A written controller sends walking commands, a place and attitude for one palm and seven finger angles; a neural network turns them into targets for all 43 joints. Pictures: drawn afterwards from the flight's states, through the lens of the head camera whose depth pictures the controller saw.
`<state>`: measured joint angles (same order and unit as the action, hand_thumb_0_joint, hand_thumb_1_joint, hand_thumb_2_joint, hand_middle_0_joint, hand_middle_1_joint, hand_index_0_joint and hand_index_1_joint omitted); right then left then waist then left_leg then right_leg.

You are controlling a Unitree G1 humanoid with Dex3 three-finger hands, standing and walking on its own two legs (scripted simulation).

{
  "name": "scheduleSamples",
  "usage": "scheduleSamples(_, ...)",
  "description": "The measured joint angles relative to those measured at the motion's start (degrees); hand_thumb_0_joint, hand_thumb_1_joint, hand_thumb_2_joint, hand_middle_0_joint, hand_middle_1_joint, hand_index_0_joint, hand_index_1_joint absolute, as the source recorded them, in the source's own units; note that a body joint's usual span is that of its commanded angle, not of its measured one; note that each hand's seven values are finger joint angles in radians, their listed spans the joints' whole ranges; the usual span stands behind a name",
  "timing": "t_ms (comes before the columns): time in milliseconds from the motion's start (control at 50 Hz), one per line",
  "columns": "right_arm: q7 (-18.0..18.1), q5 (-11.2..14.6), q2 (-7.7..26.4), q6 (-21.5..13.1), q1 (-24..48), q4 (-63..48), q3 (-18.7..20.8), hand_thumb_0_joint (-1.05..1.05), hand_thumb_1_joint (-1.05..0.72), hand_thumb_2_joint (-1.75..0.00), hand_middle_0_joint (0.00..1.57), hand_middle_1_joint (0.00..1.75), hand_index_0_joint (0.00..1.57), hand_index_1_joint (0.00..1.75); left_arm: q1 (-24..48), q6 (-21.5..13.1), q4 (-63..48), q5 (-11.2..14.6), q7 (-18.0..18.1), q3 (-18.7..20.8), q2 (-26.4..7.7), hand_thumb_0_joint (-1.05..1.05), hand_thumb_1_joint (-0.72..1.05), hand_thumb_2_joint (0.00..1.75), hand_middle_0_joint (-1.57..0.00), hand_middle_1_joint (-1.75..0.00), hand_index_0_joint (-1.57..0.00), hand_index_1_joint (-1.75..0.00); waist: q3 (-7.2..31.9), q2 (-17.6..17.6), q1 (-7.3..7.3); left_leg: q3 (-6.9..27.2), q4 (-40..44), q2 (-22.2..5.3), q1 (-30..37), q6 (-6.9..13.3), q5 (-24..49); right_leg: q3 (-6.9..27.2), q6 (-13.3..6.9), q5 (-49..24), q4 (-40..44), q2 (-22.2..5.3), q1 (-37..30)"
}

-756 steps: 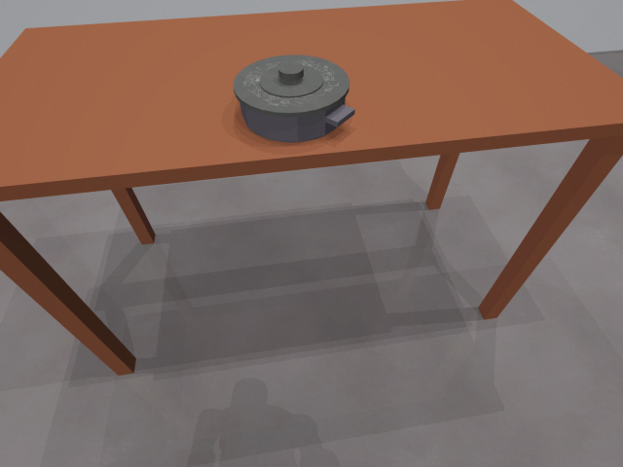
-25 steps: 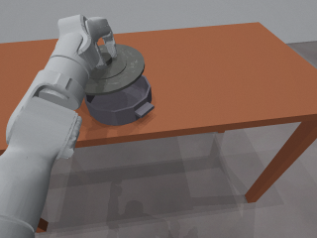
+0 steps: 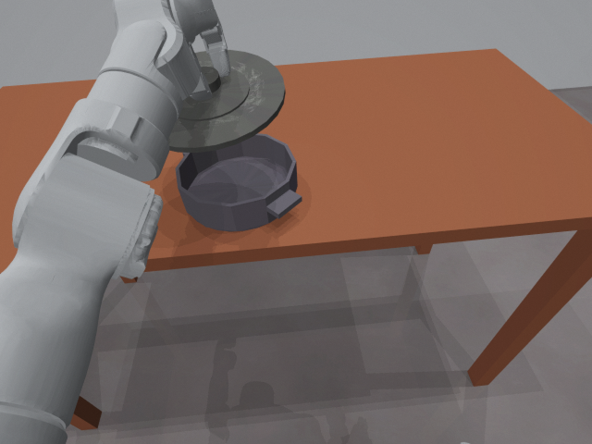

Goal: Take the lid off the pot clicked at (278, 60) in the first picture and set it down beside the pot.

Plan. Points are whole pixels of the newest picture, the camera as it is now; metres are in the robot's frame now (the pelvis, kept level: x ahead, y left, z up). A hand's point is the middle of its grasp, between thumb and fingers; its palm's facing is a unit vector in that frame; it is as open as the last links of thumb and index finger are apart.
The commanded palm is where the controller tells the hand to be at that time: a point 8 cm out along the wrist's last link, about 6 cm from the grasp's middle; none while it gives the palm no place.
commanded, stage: lift the lid straight up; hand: left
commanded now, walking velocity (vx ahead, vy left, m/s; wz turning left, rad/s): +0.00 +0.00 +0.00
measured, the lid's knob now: (202, 80) +0.49 +0.11 +0.28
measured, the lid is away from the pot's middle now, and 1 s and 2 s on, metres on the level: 0.03 0.09 0.21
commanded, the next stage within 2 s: move the lid sideways beside the pot in 0.34 s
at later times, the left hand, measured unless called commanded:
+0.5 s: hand (191, 55) +0.48 +0.12 +0.31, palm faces -0.22 -0.17 -0.96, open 7.4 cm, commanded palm +0.47 +0.13 +0.37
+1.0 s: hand (133, 70) +0.47 +0.19 +0.30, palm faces -0.20 -0.13 -0.97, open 7.4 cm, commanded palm +0.46 +0.18 +0.37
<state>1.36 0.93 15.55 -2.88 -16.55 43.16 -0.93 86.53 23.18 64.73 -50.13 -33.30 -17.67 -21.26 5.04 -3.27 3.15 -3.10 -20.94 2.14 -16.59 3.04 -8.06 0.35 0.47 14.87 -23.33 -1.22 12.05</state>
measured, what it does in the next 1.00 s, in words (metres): stands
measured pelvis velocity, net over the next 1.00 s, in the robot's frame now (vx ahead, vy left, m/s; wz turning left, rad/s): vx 0.01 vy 0.00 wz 0.02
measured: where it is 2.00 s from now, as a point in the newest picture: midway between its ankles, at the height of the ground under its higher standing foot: outside the picture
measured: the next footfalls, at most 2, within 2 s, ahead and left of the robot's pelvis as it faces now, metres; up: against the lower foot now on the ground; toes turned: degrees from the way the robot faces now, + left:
none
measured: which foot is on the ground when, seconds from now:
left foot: down 0.00-1.00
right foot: down 0.00-1.00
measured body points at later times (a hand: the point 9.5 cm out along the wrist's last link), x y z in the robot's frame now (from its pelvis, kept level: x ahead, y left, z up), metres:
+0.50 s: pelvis +0.01 +0.00 +0.00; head +0.02 -0.03 +0.45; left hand +0.49 +0.12 +0.37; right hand +0.05 -0.27 -0.13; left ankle +0.03 +0.09 -0.74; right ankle -0.03 -0.13 -0.74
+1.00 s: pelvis +0.01 +0.00 +0.00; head +0.02 -0.02 +0.45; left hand +0.47 +0.19 +0.36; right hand +0.12 -0.26 -0.12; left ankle +0.03 +0.09 -0.74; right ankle -0.03 -0.13 -0.74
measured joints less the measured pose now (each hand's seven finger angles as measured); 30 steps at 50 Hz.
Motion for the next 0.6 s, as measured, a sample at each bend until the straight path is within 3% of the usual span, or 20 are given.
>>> scheduleSamples(320, 0.03, -0.29, 0.80, -0.30, -1.56, 1.62, -0.15, 0.01, -0.90, -0.90, 0.20, 0.30, 0.20, 0.30, 6.42, 1.69, 7.21, -2.03, 0.44, 3.24, -0.94, -0.01, 0.32, 0.72, -0.65, -1.00, -0.60, -0.98, 0.53, 0.03, 1.86, -0.47, 0.86, -0.36, -1.29, -0.13, 0.44, 0.55, -0.12, -0.61, 0.73, 0.35, 1.61)
scheduleSamples(460, -0.33, -0.31, 1.11, -0.18, -4.05, 0.97, 0.72, 0.01, -0.90, -0.90, 0.20, 0.30, 0.20, 0.30, 3.87, 1.35, 3.93, -2.33, -0.57, 3.21, -2.87, -0.01, 0.32, 0.72, -0.65, -1.00, -0.60, -0.98, 0.82, 0.04, 1.83, -0.69, 0.34, -0.62, -1.53, -0.22, -0.36, 0.82, -0.19, -0.27, 0.92, 0.59, 1.60)
scheduleSamples(540, -0.51, -0.28, 1.12, 0.79, -4.49, -0.01, 0.97, 0.01, -0.90, -0.90, 0.20, 0.30, 0.20, 0.30, 0.70, -1.01, -0.61, -4.96, -0.67, 2.75, -3.77, -0.02, 0.32, 0.72, -0.65, -1.00, -0.60, -0.98, 0.94, 0.00, 1.71, -0.52, -0.36, -0.72, -1.55, -0.27, -1.01, 0.66, -0.28, 0.05, 0.96, 0.69, 1.23)
scheduleSamples(600, -0.45, -0.03, 1.00, 1.83, -3.63, -0.56, 0.89, 0.01, -0.90, -0.90, 0.20, 0.30, 0.20, 0.30, -0.36, -1.49, -1.52, -4.61, -0.92, 2.81, -4.63, -0.01, 0.32, 0.72, -0.65, -1.00, -0.60, -0.98, 0.41, 0.19, 1.78, -0.43, -0.48, -0.73, -1.14, -0.27, -1.25, 0.58, -0.30, 0.19, 1.05, 0.71, 0.69)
